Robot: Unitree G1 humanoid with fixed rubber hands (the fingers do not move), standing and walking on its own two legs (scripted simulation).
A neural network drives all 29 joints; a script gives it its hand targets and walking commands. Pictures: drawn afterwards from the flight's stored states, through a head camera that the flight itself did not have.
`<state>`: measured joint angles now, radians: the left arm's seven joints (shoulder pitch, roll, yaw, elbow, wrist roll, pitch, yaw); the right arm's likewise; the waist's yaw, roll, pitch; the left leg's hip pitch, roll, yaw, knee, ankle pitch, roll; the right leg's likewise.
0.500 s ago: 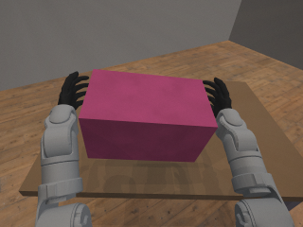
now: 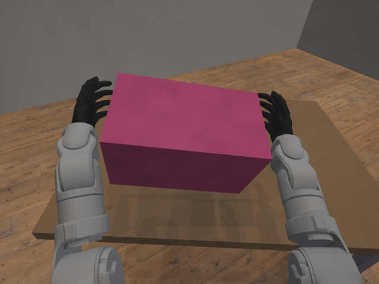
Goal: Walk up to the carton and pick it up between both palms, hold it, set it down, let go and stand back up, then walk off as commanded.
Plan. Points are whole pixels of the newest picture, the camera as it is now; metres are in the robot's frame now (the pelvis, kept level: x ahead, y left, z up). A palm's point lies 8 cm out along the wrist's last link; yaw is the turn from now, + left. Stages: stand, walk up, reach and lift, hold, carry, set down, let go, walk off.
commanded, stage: set down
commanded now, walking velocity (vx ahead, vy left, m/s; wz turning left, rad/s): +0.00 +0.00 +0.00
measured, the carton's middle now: (183, 138) +0.38 +0.01 +0.16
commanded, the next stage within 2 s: none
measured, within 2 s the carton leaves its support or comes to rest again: neither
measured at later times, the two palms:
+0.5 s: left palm (102, 145) +0.37 +0.18 +0.14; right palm (273, 145) +0.38 -0.20 +0.13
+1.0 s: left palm (108, 156) +0.37 +0.17 +0.11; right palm (273, 148) +0.39 -0.21 +0.11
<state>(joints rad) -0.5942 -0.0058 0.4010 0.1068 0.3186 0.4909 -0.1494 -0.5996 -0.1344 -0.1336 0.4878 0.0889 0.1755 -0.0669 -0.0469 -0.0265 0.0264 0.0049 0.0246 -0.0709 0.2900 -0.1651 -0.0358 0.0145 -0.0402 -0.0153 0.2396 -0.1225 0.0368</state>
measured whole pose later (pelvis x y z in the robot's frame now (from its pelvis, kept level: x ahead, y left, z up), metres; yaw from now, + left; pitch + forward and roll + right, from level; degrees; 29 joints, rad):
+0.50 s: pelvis +0.02 -0.01 +0.00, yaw +0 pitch -5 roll -1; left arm -0.43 -0.01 0.29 0.15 0.24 0.34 -0.05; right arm -0.51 -0.19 -0.06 0.61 0.13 -0.04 -0.07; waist -0.01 -0.04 0.05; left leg -0.01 0.05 -0.07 0.28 -0.18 -0.05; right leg 0.00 -0.02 -0.02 0.22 -0.14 0.03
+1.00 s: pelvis +0.01 -0.01 +0.00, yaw -1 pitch -1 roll -1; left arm -0.45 -0.05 0.29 0.32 0.21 0.23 0.02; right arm -0.57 -0.19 -0.16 0.77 0.06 -0.11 0.02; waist 0.02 -0.02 0.02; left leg -0.10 0.05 -0.06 0.29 -0.17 -0.06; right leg -0.10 -0.02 -0.01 0.24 -0.12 0.02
